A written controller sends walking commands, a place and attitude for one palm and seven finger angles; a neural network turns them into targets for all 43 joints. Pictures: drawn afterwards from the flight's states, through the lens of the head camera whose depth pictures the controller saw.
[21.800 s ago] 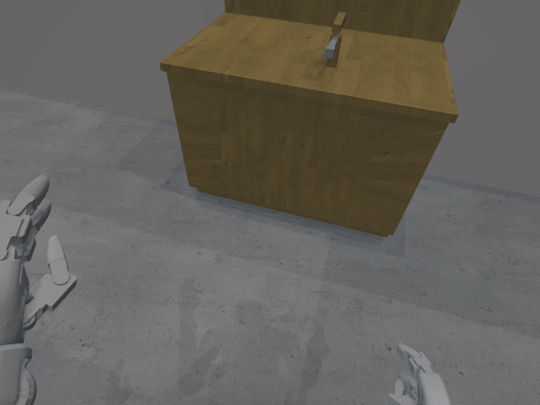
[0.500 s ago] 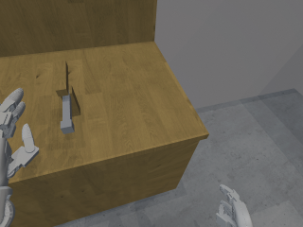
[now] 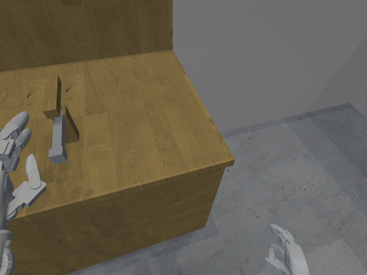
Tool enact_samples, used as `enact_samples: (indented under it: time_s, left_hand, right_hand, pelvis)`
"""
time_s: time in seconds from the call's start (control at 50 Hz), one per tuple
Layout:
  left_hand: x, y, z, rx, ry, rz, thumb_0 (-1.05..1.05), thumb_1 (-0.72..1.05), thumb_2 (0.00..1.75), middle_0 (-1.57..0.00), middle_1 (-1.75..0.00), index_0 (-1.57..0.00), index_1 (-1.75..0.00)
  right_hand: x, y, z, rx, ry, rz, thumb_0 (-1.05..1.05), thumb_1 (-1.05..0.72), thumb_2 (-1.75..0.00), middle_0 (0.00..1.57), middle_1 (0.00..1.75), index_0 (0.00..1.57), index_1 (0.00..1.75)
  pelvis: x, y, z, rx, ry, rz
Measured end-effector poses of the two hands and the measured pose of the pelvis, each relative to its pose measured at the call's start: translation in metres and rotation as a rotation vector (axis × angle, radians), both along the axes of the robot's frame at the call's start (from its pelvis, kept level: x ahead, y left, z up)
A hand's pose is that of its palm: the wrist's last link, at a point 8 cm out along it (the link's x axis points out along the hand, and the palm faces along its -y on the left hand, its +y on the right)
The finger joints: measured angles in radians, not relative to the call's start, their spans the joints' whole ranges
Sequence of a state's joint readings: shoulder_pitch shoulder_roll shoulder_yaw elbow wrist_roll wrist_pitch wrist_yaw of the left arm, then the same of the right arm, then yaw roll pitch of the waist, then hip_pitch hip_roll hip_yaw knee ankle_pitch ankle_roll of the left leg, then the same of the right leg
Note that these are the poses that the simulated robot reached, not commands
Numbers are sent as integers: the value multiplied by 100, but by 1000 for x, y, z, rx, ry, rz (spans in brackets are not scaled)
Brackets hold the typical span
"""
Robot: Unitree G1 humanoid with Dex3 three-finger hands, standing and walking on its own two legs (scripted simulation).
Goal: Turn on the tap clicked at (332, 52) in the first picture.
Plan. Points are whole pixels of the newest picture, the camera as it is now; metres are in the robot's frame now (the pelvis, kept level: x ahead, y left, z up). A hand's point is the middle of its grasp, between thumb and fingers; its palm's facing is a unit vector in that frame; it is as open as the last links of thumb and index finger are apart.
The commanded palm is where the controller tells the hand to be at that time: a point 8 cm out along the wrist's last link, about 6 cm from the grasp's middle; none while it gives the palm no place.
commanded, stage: come to a stop and stand still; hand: left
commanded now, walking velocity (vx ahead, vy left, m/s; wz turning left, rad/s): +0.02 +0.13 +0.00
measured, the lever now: (58, 155) +0.34 +0.31 +0.06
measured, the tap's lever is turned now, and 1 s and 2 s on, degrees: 0 0 0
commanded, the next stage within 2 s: look again from close up in 0.92 s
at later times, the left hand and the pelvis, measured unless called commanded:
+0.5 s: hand (25, 164) +0.25 +0.28 +0.16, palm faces +0.33 -0.85 -0.41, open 7.4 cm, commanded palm +0.17 +0.32 +0.17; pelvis +0.00 +0.04 -0.01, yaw -2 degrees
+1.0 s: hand out of the picture +0.22 +0.32 +0.15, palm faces +0.38 -0.85 -0.37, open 7.4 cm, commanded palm +0.15 +0.35 +0.17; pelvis -0.01 +0.07 +0.00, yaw +0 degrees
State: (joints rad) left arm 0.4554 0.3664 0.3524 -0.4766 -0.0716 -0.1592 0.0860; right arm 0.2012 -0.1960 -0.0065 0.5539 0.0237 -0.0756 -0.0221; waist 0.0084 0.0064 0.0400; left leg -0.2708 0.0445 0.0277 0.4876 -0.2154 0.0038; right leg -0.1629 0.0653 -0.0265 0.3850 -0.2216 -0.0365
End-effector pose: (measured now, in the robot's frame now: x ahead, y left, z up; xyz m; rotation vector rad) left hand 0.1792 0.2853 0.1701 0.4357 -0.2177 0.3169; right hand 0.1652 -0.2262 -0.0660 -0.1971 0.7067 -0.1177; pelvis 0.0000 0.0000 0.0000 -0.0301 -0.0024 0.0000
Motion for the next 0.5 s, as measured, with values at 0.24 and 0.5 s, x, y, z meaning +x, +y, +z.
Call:
enact_samples:
  time_s: [0.24, 0.5]
  left_hand:
    - [-1, 6, -7, -16, 30, 62, 1, 88, 90, -21, -31, -21, -30]
    - [32, 40, 6, 65, -59, -42, 1, 89, 90, -20, -30, -20, -30]
  right_hand:
    - [5, -11, -9, -36, 42, -18, 1, -91, -90, 20, 30, 20, 30]
    - [6, 43, -2, 46, -41, 26, 1, -91, -90, 21, 30, 20, 30]
  pelvis:
    - [7, 4, -2, 0, -4, 16]
    - [-3, 43, -6, 16, -1, -37]
